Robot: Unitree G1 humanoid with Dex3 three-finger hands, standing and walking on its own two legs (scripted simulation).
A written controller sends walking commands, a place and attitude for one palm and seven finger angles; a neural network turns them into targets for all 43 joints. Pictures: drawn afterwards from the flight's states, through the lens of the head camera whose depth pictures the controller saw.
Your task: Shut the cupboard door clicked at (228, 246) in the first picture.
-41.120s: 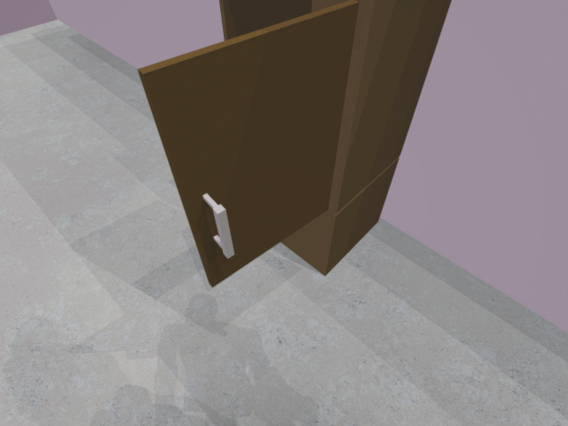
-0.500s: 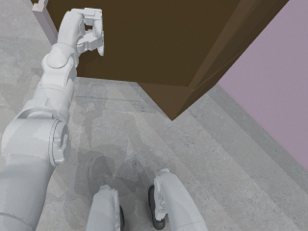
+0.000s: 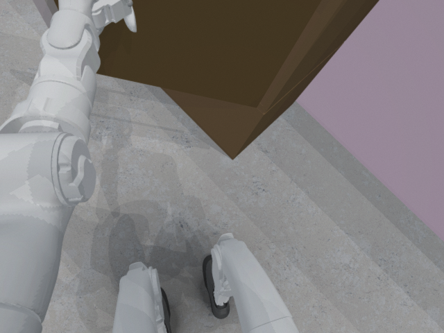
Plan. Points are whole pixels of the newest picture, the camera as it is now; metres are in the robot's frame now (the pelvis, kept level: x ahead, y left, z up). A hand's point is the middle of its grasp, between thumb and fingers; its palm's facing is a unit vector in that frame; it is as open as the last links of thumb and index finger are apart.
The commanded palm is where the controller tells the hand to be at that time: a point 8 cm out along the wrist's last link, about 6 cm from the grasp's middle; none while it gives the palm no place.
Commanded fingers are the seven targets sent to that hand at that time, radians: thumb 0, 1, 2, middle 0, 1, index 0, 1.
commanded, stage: pull the fist back off the door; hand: left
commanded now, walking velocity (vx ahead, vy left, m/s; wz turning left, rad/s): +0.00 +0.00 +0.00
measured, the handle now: out of the picture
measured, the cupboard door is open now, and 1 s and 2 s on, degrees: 37 36 36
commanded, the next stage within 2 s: draw the hand back to the body in 0.80 s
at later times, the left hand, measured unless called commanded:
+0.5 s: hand (141, 24) +0.57 +0.02 +0.09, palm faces +0.08 -1.00 -0.03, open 3.1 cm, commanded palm +0.53 +0.05 +0.08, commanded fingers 0.00 0.90 0.90 -1.30 -1.50 -1.30 -1.50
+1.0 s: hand (163, 52) +0.52 +0.00 +0.09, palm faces +0.08 -1.00 -0.05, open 3.1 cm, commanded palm +0.47 +0.07 +0.10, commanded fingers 0.00 0.90 0.90 -1.30 -1.50 -1.30 -1.50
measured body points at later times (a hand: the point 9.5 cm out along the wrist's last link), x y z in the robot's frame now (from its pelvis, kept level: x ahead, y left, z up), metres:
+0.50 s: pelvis +0.03 +0.00 +0.04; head +0.21 +0.01 +0.46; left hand +0.56 +0.07 +0.09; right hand -0.01 -0.24 -0.07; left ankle +0.02 +0.10 -0.57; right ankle +0.07 -0.10 -0.57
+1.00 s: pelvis +0.02 -0.01 +0.04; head +0.17 -0.02 +0.47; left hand +0.51 +0.05 +0.10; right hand +0.07 -0.26 -0.09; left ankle +0.02 +0.10 -0.57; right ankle +0.07 -0.10 -0.57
